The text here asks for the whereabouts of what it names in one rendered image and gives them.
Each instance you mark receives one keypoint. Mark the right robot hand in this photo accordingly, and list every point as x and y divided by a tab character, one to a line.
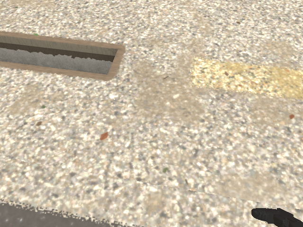
278	217

